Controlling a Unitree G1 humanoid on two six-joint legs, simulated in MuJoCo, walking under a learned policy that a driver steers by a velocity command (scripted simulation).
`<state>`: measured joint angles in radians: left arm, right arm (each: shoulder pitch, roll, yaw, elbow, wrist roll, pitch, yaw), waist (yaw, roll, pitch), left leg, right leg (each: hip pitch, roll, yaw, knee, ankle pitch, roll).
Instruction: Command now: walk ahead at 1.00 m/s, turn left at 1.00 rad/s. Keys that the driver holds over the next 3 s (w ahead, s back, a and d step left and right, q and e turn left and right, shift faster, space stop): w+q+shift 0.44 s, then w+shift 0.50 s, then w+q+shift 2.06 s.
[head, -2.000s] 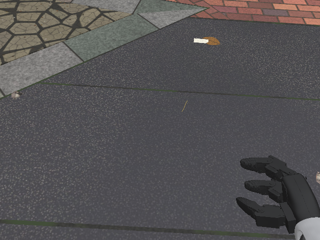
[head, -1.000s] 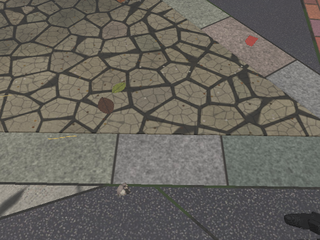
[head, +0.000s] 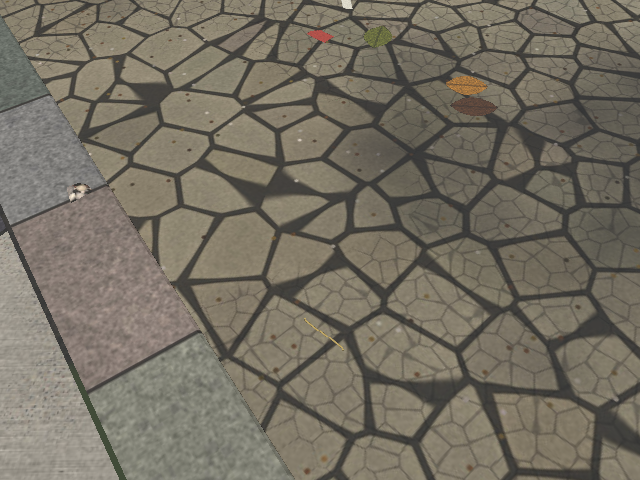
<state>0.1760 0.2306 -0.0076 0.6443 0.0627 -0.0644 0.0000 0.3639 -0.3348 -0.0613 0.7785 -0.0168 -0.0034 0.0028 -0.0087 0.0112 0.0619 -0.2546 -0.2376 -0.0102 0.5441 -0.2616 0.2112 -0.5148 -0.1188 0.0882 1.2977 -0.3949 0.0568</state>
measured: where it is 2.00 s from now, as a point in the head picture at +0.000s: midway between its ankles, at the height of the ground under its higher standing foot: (2, 156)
